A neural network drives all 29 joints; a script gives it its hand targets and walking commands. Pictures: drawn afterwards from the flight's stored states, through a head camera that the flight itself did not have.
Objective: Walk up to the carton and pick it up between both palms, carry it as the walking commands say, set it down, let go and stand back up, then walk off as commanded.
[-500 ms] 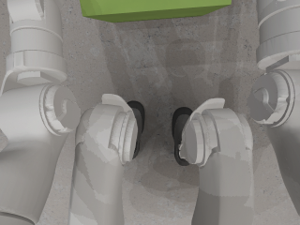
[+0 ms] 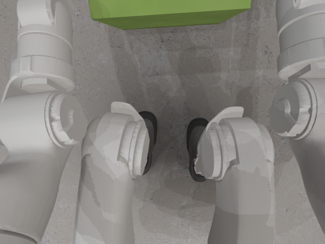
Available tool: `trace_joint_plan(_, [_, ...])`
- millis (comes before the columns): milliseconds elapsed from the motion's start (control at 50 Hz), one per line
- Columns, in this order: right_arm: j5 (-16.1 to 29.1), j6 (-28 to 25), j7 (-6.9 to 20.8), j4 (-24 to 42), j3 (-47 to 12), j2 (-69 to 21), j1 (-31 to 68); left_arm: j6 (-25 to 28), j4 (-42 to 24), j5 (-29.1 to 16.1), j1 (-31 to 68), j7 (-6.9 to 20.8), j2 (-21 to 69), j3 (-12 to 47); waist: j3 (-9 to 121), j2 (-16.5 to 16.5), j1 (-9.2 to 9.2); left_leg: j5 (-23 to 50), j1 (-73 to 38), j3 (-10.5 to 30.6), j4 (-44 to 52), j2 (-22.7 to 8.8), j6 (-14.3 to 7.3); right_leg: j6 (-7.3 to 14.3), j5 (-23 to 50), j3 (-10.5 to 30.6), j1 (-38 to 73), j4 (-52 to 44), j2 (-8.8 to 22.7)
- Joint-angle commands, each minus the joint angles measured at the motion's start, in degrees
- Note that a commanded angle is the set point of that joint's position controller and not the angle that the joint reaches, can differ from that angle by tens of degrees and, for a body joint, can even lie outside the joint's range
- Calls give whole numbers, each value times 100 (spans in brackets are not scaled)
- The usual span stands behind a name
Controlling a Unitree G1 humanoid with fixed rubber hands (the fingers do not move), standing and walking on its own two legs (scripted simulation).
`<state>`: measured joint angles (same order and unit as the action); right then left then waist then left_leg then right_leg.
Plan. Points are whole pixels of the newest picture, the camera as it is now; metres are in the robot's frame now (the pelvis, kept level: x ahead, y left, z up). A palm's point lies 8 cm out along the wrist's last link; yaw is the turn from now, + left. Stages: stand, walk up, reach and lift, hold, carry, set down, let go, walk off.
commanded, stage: set down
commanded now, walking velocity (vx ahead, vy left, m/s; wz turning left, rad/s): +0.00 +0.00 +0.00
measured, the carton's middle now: out of the picture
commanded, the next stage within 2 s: let go in 1.90 s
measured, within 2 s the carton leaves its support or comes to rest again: neither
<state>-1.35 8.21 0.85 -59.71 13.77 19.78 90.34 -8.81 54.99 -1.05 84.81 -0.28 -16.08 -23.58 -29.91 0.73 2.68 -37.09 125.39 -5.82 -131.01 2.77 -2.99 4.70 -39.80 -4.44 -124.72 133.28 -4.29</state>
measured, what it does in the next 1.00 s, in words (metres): rises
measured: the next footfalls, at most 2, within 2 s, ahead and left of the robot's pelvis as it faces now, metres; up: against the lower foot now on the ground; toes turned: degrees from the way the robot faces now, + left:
none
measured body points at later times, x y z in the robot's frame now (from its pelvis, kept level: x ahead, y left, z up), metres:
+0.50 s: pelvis -0.02 +0.00 +0.00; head +0.35 +0.00 +0.24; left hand +0.54 +0.22 -0.16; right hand +0.58 -0.18 -0.15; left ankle +0.10 +0.09 -0.32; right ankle +0.09 -0.09 -0.32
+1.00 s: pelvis -0.03 +0.00 +0.07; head +0.34 +0.01 +0.31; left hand +0.55 +0.23 -0.05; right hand +0.60 -0.19 -0.03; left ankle +0.10 +0.09 -0.32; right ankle +0.09 -0.09 -0.32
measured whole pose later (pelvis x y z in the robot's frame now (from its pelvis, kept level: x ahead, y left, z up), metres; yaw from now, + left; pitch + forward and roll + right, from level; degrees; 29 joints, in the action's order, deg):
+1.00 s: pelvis -0.03 +0.00 +0.07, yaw -1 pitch +30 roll +1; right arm 10.3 15.1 -0.6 -60.4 6.1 32.4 97.1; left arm -15.4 51.1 -11.7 87.6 -7.7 -23.9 -11.7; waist -29.6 -0.1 4.3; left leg -30.7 115.3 -3.7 -116.1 3.3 -2.3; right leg 3.5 -32.9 -3.3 -114.6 117.8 -4.9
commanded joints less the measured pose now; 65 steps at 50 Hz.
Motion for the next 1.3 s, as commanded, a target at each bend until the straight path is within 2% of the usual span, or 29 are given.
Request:
trace_joint_plan(0, [117, 101, 348, -302, -610, -800, 866, -47, 45, 0, 1012, 216, 1117, 848, 4988, -292, -17, 2185, -2865, 889, 753, 100, 229, -156, 2172, 894, 2501, -991, 105])
trace_joint_plan(100, [334, -185, -319, 44, -667, 837, 1590, 298, -90, -16, 1452, -518, -786, 379, 6108, -333, 195, 2603, -2866, 861, 694, 155, 323, -244, 2653, 947, 2805, -977, 127])
trace_joint_plan(140, [598, -217, -430, 195, -873, 978, 1899, 373, 105, -268, 1539, -583, -829, 432, 6300, -393, 321, 2689, -2451, 741, 650, 126, 307, -250, 3014, 1090, 3057, -947, 169])
trace_joint_plan(180, [689, -205, -483, -101, -986, 1064, 2048, 417, 267, -597, 1777, -625, -1007, 631, 6574, -732, 43, 2564, -2404, 758, 688, 94, 298, -316, 3084, 1055, 3303, -1017, 191])
trace_joint_plan(240, [984, -166, -467, -472, -986, 1276, 2284, 443, 399, -645, 1997, -706, -1173, 728, 6274, -411, 372, 2376, -2520, 802, 873, -29, 291, -303, 2442, 1032, 2619, -995, 224])
trace_joint_plan(340, [1173, -147, -279, -947, -1080, 1192, 2155, 403, 771, -598, 1895, -638, -1159, 693, 5846, -351, 496, 1968, -2165, 698, 921, -203, 286, -290, 2022, 1119, 2256, -1147, 285])
trace_joint_plan(380, [1018, -106, -262, -1301, -857, 1502, 2046, 334, 1098, -699, 1798, -552, -1214, 853, 5558, -283, 276, 1727, -2299, 803, 1017, -217, 297, -333, 1579, 1001, 1917, -1200, 311])
trace_joint_plan(400, [1188, -76, -186, -1284, -984, 1383, 2087, 313, 1200, -653, 1773, -536, -1255, 759, 5399, -443, 478, 1657, -2245, 850, 1044, -250, 231, -353, 1471, 961, 1681, -1153, 342])
trace_joint_plan(480, [1063, -76, -102, -1379, -786, 1467, 2251, 255, 1023, -848, 2134, -394, -1183, 992, 5290, -497, 120, 1311, -2195, 889, 1096, -304, 218, -302, 1241, 901, 1715, -1170, 358])
trace_joint_plan(500, [1074, -157, -109, -1061, -711, 1698, 2393, 294, 581, -788, 2235, -444, -1094, 1013, 5515, -180, 13, 1512, -2424, 973, 1041, -357, 303, -234, 1513, 897, 1642, -1109, 383])
trace_joint_plan(540, [1233, -170, -101, -634, -967, 1589, 2679, 351, 139, -902, 2416, -440, -1221, 1056, 6120, -106, 282, 1876, -2768, 878, 1101, -297, 245, -298, 1705, 941, 2030, -1205, 379])
trace_joint_plan(640, [1188, -31, -312, 90, -987, 1906, 2635, 128, -247, -985, 2041, -656, -1700, 903, 8315, -466, 423, 2698, -3875, 797, 1096, -136, 248, -313, 2572, 831, 3482, -1315, 312])
trace_joint_plan(680, [1186, 72, -364, -4, -1008, 1819, 2266, 13, -286, -1085, 1812, -720, -1551, 1033, 8962, -798, 249, 2844, -4006, 701, 1191, -61, 267, -289, 2991, 791, 4188, -1393, 264])
trace_joint_plan(700, [1137, 175, -390, 188, -852, 1854, 2045, 16, -748, -924, 1769, -796, -1781, 769, 9642, -675, 437, 3265, -4528, 628, 1234, 26, 244, -302, 3216, 769, 4261, -1387, 197])
trace_joint_plan(760, [1087, 272, -302, 489, -888, 1719, 2091, -183, -548, -837, 1389, -816, -1511, 759, 9485, -906, 472, 2947, -4305, 702, 1499, 5, 155, -300, 2935, 703, 4058, -1588, 147])
trace_joint_plan(780, [1036, 336, -281, -9, -675, 1990, 1824, -239, -382, -751, 1308, -822, -1578, 818, 9040, -554, 316, 2903, -4353, 765, 1632, -21, 249, -259, 2707, 619, 3674, -1585, 134])
trace_joint_plan(800, [1184, 360, -273, 845, -670, 1961, 2087, -256, -1138, -944, 1708, -806, -1445, 929, 9636, -381, 231, 3092, -4808, 693, 1600, 1, 249, -249, 2792, 704, 3747, -1880, 87])
trace_joint_plan(820, [1121, 403, -222, 127, -583, 1975, 1740, -347, -515, -897, 1587, -761, -1294, 1102, 8903, -93, 59, 2890, -4865, 811, 1778, -81, 258, -211, 2318, 588, 3065, -1931, 84])
trace_joint_plan(860, [1279, 461, -161, 472, -687, 1818, 2088, -374, -1024, -860, 1693, -737, -1300, 1021, 8861, -55, 326, 2744, -4450, 757, 2051, -19, 256, -173, 2448, 696, 3397, -2145, 57])
trace_joint_plan(900, [1271, 547, -135, 1180, -738, 1943, 2471, -461, -1569, -1068, 2160, -731, -1465, 1086, 9486, -185, 181, 2609, -4966, 798, 2094, -70, 252, -187, 2323, 664, 3650, -2388, 46])
trace_joint_plan(920, [1249, 593, -137, 1062, -675, 2127, 2688, -562, -1471, -1200, 2570, -762, -1486, 1334, 9555, -141, -4, 2455, -5178, 921, 2223, -71, 264, -197, 2026, 522, 3406, -2432, 39])
trace_joint_plan(960, [1031, 845, -109, -382, -696, 2127, 2132, -771, -571, -1101, 2183, -697, -1614, 1085, 8618, -280, 133, 1578, -4224, 722, 2419, -147, 353, -125, 1479, 733, 3635, -2724, 125])
trace_joint_plan(980, [887, 927, -133, -499, -460, 2231, 1911, -794, -1019, -1056, 2275, -703, -1732, 1004, 8812, -9, 8, 1499, -4492, 697, 2633, -104, 413, -110, 1404, 677, 3875, -2832, 116])
trace_joint_plan(1000, [1163, 967, -90, -137, -831, 1803, 2189, -817, -852, -1088, 2224, -668, -1648, 1000, 9022, -443, 341, 1640, -4516, 698, 2689, -122, 335, -147, 1583, 769, 4158, -2954, 105])
trace_joint_plan(1020, [1015, 927, -78, 415, -747, 2052, 2234, -823, -1286, -1083, 2161, -673, -1583, 1008, 9720, -522, 204, 1997, -4709, 685, 2741, -67, 356, -163, 1990, 712, 4544, -3003, 84])
trace_joint_plan(1120, [1296, 968, -114, 619, -725, 2069, 2753, -904, -844, -934, 2207, -606, -1743, 843, 9519, -135, 564, 1903, -4437, 608, 3287, -69, 275, -141, 2150, 876, 4996, -3389, 121])
trace_joint_plan(1160, [1306, 1050, -30, 439, -894, 2038, 2570, -952, -906, -868, 2081, -597, -1771, 707, 9911, -673, 571, 1716, -4623, 482, 3498, -35, 268, -242, 1912, 853, 5490, -3761, 139])
trace_joint_plan(1220, [995, 1149, -140, 848, -740, 2090, 2238, -1039, -1317, -875, 1689, -531, -1900, 594, 10978, -962, 505, 2105, -4379, 460, 3740, 37, 280, -244, 3039, 996, 6982, -3810, 143])
trace_joint_plan(1280, [973, 1130, -126, 1070, -436, 2233, 2327, -1024, -1764, -866, 2085, -516, -1881, 674, 10879, -585, 272, 2393, -5102, 477, 4119, 61, 369, -211, 3075, 779, 6545, -4217, 50])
